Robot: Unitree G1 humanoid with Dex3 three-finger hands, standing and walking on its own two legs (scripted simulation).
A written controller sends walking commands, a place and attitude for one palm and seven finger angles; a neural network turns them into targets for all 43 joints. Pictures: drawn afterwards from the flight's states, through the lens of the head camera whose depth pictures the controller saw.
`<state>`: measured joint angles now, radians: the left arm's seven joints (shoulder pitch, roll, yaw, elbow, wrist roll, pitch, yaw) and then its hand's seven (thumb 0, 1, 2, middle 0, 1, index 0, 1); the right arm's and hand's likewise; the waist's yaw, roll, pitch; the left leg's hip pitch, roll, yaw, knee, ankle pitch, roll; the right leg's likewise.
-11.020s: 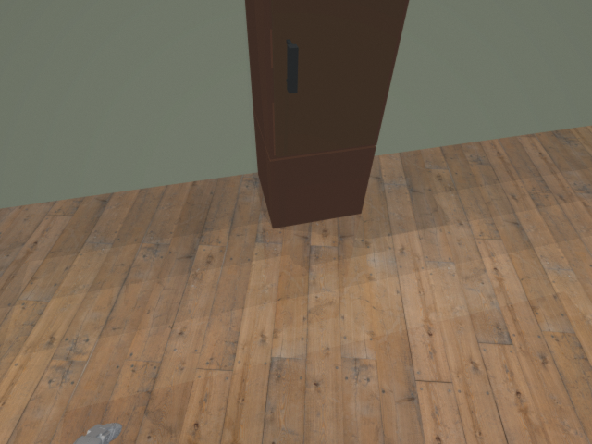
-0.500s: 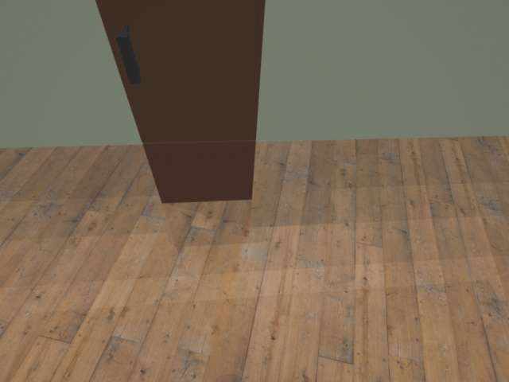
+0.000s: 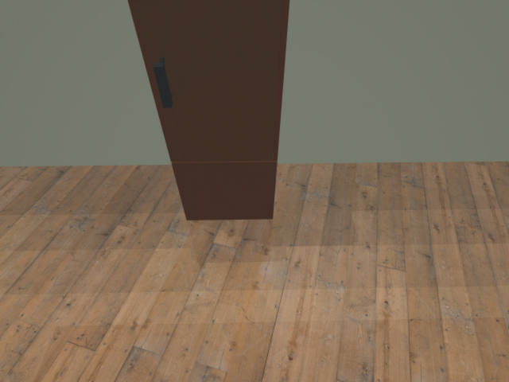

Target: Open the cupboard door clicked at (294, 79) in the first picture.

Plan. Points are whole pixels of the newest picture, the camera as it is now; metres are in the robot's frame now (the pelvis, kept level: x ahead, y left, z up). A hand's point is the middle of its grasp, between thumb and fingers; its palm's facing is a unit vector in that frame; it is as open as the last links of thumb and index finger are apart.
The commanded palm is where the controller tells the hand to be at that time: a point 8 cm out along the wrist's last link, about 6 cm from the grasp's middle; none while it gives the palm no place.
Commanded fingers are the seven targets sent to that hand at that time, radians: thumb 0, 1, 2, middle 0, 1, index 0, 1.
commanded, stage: take the last steps up to it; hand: left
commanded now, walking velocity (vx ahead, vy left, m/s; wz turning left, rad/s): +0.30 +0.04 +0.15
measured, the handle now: (164, 82) +0.92 +0.31 +0.00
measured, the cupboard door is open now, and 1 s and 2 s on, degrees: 0 0 0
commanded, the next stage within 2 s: come to a stop and stand still in 1.02 s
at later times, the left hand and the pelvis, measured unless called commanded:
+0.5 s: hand out of the picture -0.05 +0.17 -0.17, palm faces +0.24 -0.96 -0.13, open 7.4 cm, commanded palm none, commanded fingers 0.00 0.90 0.90 -0.20 -0.30 -0.20 -0.30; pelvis +0.11 +0.05 -0.01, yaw +6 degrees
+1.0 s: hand (141, 269) +0.38 +0.27 -0.15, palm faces +0.01 -0.98 -0.19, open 7.4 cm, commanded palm none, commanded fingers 0.00 0.90 0.90 -0.20 -0.30 -0.20 -0.30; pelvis +0.26 +0.09 +0.00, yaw +2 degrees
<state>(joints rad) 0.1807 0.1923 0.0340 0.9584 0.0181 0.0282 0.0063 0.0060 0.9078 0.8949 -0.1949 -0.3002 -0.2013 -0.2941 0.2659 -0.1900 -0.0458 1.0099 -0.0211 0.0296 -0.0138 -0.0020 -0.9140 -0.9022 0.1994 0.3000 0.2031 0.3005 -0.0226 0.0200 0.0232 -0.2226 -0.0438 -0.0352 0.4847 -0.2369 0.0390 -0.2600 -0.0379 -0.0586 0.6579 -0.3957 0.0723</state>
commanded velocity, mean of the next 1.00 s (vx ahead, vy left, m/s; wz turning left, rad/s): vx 0.28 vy -0.02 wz -0.01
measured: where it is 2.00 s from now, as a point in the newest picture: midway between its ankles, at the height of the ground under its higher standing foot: (229, 366)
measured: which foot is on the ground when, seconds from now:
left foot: down 0.00-0.02, up 0.04-0.48, down 0.50-1.00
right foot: up 0.00-0.02, down 0.04-0.52, up 0.54-1.00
